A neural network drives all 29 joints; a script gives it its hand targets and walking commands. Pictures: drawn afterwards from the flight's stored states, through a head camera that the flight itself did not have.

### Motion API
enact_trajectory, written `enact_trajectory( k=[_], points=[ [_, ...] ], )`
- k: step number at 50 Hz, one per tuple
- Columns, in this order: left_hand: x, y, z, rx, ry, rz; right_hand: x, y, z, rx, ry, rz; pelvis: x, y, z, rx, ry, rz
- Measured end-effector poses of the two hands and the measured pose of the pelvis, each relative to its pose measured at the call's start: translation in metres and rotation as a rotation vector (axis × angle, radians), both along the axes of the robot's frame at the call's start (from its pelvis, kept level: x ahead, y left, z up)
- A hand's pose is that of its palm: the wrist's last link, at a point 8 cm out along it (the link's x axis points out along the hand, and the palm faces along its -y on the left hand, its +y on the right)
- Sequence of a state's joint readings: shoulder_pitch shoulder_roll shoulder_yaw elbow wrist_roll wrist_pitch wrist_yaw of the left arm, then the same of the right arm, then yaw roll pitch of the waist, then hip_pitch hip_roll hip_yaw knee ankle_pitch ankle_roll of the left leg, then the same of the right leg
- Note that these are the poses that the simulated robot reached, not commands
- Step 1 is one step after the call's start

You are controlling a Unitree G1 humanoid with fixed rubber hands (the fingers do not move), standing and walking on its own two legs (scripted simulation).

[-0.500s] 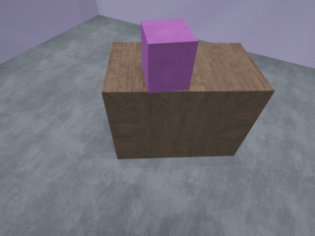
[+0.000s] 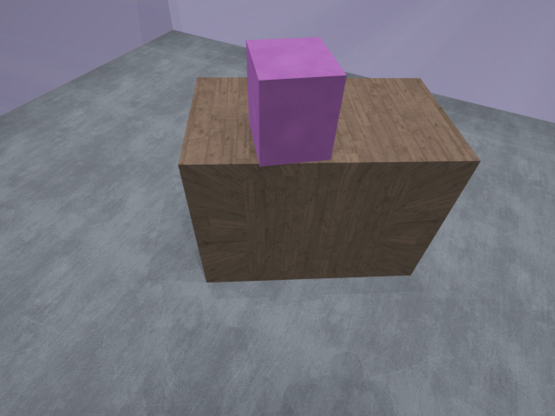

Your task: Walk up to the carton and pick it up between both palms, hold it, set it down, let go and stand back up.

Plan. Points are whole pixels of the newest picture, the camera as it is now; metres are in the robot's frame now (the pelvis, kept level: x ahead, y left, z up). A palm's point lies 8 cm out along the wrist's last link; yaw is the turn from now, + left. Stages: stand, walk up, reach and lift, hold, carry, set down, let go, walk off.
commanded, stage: stand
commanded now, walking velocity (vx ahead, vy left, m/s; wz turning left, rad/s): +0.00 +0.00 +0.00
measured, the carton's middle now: (289, 101) +0.92 -0.04 -0.01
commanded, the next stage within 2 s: walk up in 0.40 s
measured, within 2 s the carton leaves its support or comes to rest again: neither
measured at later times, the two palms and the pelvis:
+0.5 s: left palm out of the picture -0.03 +0.20 -0.15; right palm out of the picture -0.03 -0.20 -0.15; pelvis +0.00 +0.00 +0.00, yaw +0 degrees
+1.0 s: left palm out of the picture +0.04 +0.17 -0.15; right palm out of the picture +0.05 -0.35 -0.17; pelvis +0.06 -0.09 -0.03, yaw +7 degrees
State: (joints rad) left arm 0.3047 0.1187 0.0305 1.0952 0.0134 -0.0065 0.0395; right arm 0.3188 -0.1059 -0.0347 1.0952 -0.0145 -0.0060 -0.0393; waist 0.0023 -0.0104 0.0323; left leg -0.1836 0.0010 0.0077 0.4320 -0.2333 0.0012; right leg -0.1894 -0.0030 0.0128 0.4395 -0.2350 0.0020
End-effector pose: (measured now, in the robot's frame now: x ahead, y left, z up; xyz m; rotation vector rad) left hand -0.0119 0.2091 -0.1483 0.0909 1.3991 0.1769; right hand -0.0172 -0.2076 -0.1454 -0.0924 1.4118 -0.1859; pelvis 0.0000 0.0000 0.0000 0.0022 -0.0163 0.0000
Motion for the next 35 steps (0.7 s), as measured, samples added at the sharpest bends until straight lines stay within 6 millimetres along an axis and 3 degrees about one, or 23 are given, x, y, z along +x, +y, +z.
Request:
enact_trajectory(
  k=[16,30,35],
  points=[
    [-0.013,-0.006,-0.001,-0.014,0.041,0.001,-0.015,0.005,-0.001,0.010,0.044,-0.002,-0.002,0.000,0.000,-0.001,0.002,0.000],
    [-0.024,-0.005,0.000,-0.010,0.059,-0.001,-0.017,0.009,-0.003,0.024,0.039,0.009,-0.003,0.001,0.000,-0.001,-0.008,0.004],
    [-0.015,0.008,0.006,0.017,0.034,-0.054,-0.026,-0.009,0.006,-0.011,0.034,0.010,0.003,-0.007,0.004,-0.009,0.001,0.024]
  ],
)
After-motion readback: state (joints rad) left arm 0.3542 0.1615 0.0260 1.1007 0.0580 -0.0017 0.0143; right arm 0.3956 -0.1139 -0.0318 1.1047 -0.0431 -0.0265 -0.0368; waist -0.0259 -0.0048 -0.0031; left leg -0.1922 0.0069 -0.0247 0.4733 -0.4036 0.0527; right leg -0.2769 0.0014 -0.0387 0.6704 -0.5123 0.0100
